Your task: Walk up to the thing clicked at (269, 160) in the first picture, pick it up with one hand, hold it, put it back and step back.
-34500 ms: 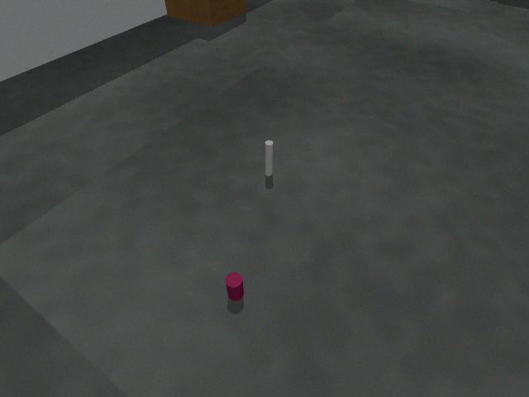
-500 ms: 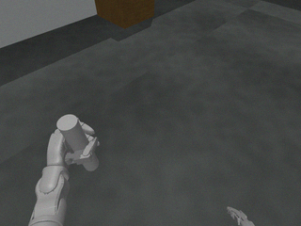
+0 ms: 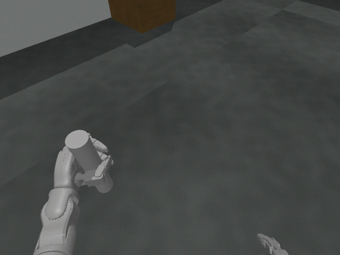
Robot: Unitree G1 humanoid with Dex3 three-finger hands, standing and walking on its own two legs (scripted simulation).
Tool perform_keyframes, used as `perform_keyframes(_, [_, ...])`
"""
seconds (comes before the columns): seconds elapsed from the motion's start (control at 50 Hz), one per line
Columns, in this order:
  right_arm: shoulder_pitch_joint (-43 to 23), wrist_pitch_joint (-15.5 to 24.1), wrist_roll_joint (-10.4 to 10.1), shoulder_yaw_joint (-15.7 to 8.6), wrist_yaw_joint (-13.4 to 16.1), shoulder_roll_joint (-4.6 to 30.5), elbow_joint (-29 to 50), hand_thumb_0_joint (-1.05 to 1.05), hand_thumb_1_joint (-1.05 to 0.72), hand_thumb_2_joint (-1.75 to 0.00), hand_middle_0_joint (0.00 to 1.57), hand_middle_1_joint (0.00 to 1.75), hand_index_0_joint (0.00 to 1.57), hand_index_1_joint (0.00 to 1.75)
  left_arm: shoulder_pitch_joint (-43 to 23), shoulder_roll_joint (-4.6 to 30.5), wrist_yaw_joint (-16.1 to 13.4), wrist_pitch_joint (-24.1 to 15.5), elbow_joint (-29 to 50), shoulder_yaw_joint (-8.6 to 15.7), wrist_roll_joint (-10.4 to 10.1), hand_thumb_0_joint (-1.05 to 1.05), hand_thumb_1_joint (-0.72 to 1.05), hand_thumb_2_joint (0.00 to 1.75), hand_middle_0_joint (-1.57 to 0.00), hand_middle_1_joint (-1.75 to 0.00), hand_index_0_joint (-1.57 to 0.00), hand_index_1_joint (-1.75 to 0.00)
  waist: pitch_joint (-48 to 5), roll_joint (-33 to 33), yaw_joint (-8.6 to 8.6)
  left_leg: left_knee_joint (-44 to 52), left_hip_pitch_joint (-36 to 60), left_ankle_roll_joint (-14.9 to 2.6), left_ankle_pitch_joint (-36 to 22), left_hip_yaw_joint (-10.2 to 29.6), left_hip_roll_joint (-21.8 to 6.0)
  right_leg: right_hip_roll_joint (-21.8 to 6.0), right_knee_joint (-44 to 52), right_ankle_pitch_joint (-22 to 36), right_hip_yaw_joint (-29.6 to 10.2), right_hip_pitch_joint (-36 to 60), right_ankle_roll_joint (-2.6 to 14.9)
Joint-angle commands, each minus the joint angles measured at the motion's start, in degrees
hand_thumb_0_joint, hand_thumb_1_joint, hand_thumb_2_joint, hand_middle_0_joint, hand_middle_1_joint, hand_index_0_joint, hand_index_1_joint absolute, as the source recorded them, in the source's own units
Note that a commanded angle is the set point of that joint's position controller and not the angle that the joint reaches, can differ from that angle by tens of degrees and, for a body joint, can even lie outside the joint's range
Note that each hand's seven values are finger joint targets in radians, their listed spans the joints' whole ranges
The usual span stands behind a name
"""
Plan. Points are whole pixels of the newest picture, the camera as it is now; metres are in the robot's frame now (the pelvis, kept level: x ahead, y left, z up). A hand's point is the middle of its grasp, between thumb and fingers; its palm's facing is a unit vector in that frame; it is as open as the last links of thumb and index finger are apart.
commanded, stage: hold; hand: left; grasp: from the side
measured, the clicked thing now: (93, 166) +0.33 +0.18 +0.05
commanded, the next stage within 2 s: crouch in 0.18 s
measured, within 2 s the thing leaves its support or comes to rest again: neither
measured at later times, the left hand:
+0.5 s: hand (100, 169) +0.33 +0.17 +0.03, palm faces +0.03 -1.00 +0.01, open 5.5 cm
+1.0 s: hand (115, 196) +0.36 +0.18 -0.20, palm faces +0.02 -1.00 -0.01, open 5.5 cm
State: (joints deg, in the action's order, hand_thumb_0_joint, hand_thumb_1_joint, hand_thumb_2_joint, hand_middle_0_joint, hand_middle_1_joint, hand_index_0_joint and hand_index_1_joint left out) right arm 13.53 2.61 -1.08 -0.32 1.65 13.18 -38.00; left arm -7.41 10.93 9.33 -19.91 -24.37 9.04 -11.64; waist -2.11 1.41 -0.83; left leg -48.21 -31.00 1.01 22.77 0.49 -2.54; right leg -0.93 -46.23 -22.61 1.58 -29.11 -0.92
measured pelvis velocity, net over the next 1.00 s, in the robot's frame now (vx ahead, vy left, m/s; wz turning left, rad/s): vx -0.04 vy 0.00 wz -0.03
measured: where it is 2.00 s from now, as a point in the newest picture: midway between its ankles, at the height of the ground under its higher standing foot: outside the picture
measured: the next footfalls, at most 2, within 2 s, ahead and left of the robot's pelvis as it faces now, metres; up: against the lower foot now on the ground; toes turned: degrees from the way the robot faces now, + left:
none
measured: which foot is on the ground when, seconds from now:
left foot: down 0.00-1.00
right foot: down 0.00-1.00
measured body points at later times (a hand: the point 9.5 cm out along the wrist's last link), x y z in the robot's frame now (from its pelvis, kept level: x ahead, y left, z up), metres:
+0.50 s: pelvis +0.00 +0.00 +0.00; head +0.05 +0.01 +0.44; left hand +0.32 +0.22 +0.03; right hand +0.14 -0.25 -0.11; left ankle +0.02 +0.13 -0.70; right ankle +0.01 -0.13 -0.70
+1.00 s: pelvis -0.04 +0.00 -0.18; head +0.12 +0.03 +0.24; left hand +0.35 +0.24 -0.19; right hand +0.09 -0.26 -0.30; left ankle +0.02 +0.13 -0.70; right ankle +0.01 -0.13 -0.70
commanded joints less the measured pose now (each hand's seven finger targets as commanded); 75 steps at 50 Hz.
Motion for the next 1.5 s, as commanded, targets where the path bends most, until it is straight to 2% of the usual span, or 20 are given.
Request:
perform_keyframes(0.0, [-2.8,2.4,0.0,-2.5,1.0,7.3,7.2,0.0,-0.88,-0.9,0.2,0.3,0.2,0.3,-14.2,7.5,-0.1,-3.8,9.9,3.2,-1.2,0.0,0.57,1.26,-1.3,-1.39,-1.31,-1.38,-11.8,-2.5,-0.68,6.6,5.7,-1.44,-10.4,-0.7,1.7,1.2,7.1,13.1,0.2,4.1,0.94])
perform_keyframes(0.08, [-2.9,2.2,0.1,-2.6,1.0,7.2,7.5,0.0,-0.89,-0.9,0.2,0.3,0.2,0.3,-15.8,8.6,1.3,-4.1,12.5,2.4,-0.6,0.0,0.57,1.25,-1.31,-1.39,-1.33,-1.39,-14.0,-1.3,-0.43,6.6,6.7,-1.52,-10.2,-0.9,2.0,0.9,7.4,13.1,-0.2,5.3,1.08])
perform_keyframes(0.14, [-2.7,2.3,-0.1,-2.7,1.0,7.4,8.0,0.0,-0.89,-0.9,0.2,0.3,0.2,0.3,-16.7,8.2,1.4,-4.7,16.6,2.6,-1.6,0.0,0.58,1.22,-1.29,-1.36,-1.3,-1.35,-18.2,0.7,0.18,6.6,9.5,-1.08,-12.7,-0.8,1.9,1.1,6.8,14.9,0.1,7.0,1.37])
perform_keyframes(0.24, [-1.7,2.3,0.2,-2.7,1.2,7.4,6.7,0.0,-0.89,-0.9,0.2,0.3,0.2,0.3,-15.4,7.9,0.2,-4.0,12.2,3.2,-1.2,0.0,0.55,1.2,-1.25,-1.34,-1.27,-1.33,-15.3,-1.6,-1.25,5.9,7.9,-1.43,-14.7,-0.4,1.5,1.4,6.3,17.1,0.5,5.0,1.02])
perform_keyframes(0.38, [-2.6,1.7,0.4,-3.1,0.6,7.4,7.2,0.0,-0.86,-0.89,0.2,0.3,0.2,0.3,-12.0,7.1,0.3,-4.3,6.9,2.8,0.4,0.0,0.6,1.21,-1.35,-1.37,-1.36,-1.35,-11.3,-2.7,-0.47,5.3,4.0,-1.56,-11.7,-0.9,1.7,1.2,6.0,14.3,0.2,3.1,1.24])
perform_keyframes(0.52, [-1.7,2.7,0.9,-3.7,-0.6,7.7,5.9,0.0,-0.86,-0.9,0.2,0.3,0.2,0.3,-17.2,5.3,0.8,-9.6,3.1,2.4,-0.2,0.0,0.59,1.2,-1.33,-1.37,-1.35,-1.35,-13.6,-1.5,-2.11,0.2,-0.4,-1.56,-9.4,-0.1,1.6,1.3,-0.1,11.7,0.4,-4.4,1.63])
perform_keyframes(0.58, [-1.1,3.2,1.5,-4.0,-1.1,8.0,4.9,0.0,-0.87,-0.9,0.2,0.3,0.2,0.3,-19.7,6.3,1.5,-13.1,-1.9,3.3,0.4,0.0,0.58,1.19,-1.31,-1.34,-1.32,-1.33,-16.1,-1.9,-3.01,-4.6,-5.1,-1.72,-7.5,0.7,1.5,1.4,-5.2,9.4,0.3,-10.6,1.79])
perform_keyframes(0.7, [-0.8,3.9,2.6,-3.8,-2.5,8.9,5.3,0.0,-0.88,-0.9,0.2,0.3,0.2,0.3,-22.0,9.3,3.0,-20.7,-11.8,7.3,0.4,0.0,0.55,1.23,-1.35,-1.4,-1.36,-1.39,-22.9,-0.8,-2.36,-17.9,-20.3,-1.8,-3.5,1.4,2.1,1.4,-18.3,4.8,0.2,-24.5,2.18])
perform_keyframes(0.72, [-1.2,4.0,2.7,-3.6,-2.8,8.9,5.6,0.0,-0.88,-0.9,0.2,0.3,0.2,0.3,-21.2,7.8,3.5,-21.8,-13.3,6.6,0.1,0.0,0.54,1.24,-1.35,-1.39,-1.36,-1.39,-24.4,-0.5,-2.5,-20.1,-22.5,-1.76,-3.2,1.7,2.1,1.4,-20.7,4.1,0.3,-27.3,2.24])
perform_keyframes(0.78, [-0.7,4.0,3.1,-3.5,-3.4,9.8,5.7,0.0,-0.87,-0.9,0.2,0.3,0.2,0.3,-24.7,9.1,4.9,-25.0,-11.9,6.6,0.2,0.0,0.56,1.24,-1.37,-1.4,-1.38,-1.4,-32.4,3.3,-2.1,-26.1,-24.5,-1.4,-5.6,2.6,2.0,1.4,-27.8,4.3,0.7,-34.7,2.66])
perform_keyframes(0.86, [0.0,3.5,3.8,-3.1,-3.7,10.7,4.9,0.0,-0.88,-0.9,0.2,0.3,0.2,0.3,-30.3,13.7,5.5,-26.8,-12.9,9.1,1.2,0.0,0.55,1.24,-1.35,-1.37,-1.35,-1.37,-38.8,5.2,-2.07,-34.2,-29.2,-1.48,-9.9,2.8,1.7,1.5,-35.6,6.5,0.4,-41.5,2.87])
perform_keyframes(0.88, [0.0,3.3,4.0,-3.3,-3.8,11.1,4.9,0.0,-0.89,-0.9,0.2,0.3,0.2,0.3,-30.5,12.4,5.8,-26.9,-13.6,8.7,0.9,0.0,0.52,1.22,-1.34,-1.36,-1.34,-1.36,-39.5,5.5,-2.73,-35.2,-30.0,-1.24,-10.4,3.4,1.6,1.7,-37.6,6.2,1.1,-43.9,3.12])
perform_keyframes(0.96, [-0.2,2.7,4.3,-3.4,-4.1,11.4,4.3,0.0,-0.88,-0.9,0.2,0.3,0.2,0.3,-34.8,13.8,4.4,-26.9,-15.3,11.6,0.1,0.0,0.52,1.26,-1.31,-1.35,-1.3,-1.36,-41.6,3.4,-2.81,-40.8,-37.6,-1.57,-5.3,3.3,1.7,1.7,-41.4,2.8,0.3,-47.7,2.87])
perform_keyframes(1.08, [0.4,2.2,5.3,-3.5,-4.9,11.3,2.5,0.0,-0.88,-0.9,0.2,0.3,0.2,0.3,-36.4,13.5,5.1,-26.7,-22.8,11.1,2.0,0.0,0.57,1.31,-1.35,-1.42,-1.36,-1.42,-41.7,-1.2,-5.05,-50.0,-51.6,-2.36,1.0,1.9,2.0,1.5,-46.3,-0.9,-1.0,-50.9,2.18])
perform_keyframes(1.18, [0.6,1.9,6.1,-2.7,-5.6,12.5,1.4,0.0,-0.88,-0.9,0.2,0.3,0.2,0.3,-43.1,19.5,6.1,-28.0,-23.8,14.5,3.8,0.0,0.56,1.27,-1.33,-1.39,-1.34,-1.39,-44.4,3.6,-4.67,-55.3,-53.3,-1.86,1.5,2.4,1.9,1.8,-55.5,-2.0,1.7,-61.1,3.19])
perform_keyframes(1.24, [-0.4,1.5,6.4,-1.9,-5.9,12.5,1.6,0.0,-0.89,-0.9,0.2,0.3,0.2,0.3,-47.2,21.8,5.3,-29.1,-23.6,16.8,3.7,0.0,0.53,1.27,-1.32,-1.38,-1.33,-1.38,-42.7,6.2,-4.66,-56.4,-57.2,-1.33,8.1,2.5,1.9,1.9,-58.9,-7.5,2.5,-65.4,3.48])
perform_keyframes(1.3, [-1.2,1.5,6.4,-1.6,-6.0,13.0,1.6,0.0,-0.88,-0.9,0.2,0.3,0.2,0.3,-48.9,21.7,5.0,-29.2,-25.3,17.0,3.5,0.0,0.55,1.29,-1.33,-1.39,-1.34,-1.4,-39.9,6.7,-5.33,-58.0,-61.1,-1.39,14.4,2.0,2.0,2.0,-60.5,-11.8,3.0,-68.7,3.32])
perform_keyframes(1.42, [-1.1,1.4,6.9,-1.3,-6.2,13.8,0.9,0.0,-0.89,-0.9,0.2,0.3,0.2,0.3,-49.1,21.4,5.9,-28.0,-28.9,15.0,5.0,0.0,0.51,1.27,-1.34,-1.39,-1.35,-1.39,-38.8,6.2,-6.98,-64.1,-67.4,-1.98,16.4,0.5,2.2,2.1,-64.0,-13.4,3.5,-71.9,2.89])
perform_keyframes(1.44, [-0.8,1.3,6.9,-1.2,-6.2,14.3,0.9,0.0,-0.88,-0.9,0.2,0.3,0.2,0.3,-50.6,23.6,5.7,-28.0,-27.0,16.3,4.8,0.0,0.51,1.25,-1.32,-1.36,-1.32,-1.36,-39.7,6.4,-6.33,-64.7,-67.5,-1.98,16.3,0.6,2.2,2.1,-64.9,-13.5,3.8,-72.2,2.92])
perform_keyframes(1.48, [-0.5,1.0,6.9,-0.9,-6.2,15.3,0.7,0.0,-0.88,-0.9,0.2,0.3,0.2,0.3,-52.1,24.9,5.4,-27.8,-27.3,17.4,4.3,0.0,0.52,1.25,-1.33,-1.37,-1.33,-1.37,-39.7,7.1,-7.24,-66.1,-67.5,-1.83,15.8,1.5,2.1,2.1,-67.3,-12.6,4.8,-74.1,2.97])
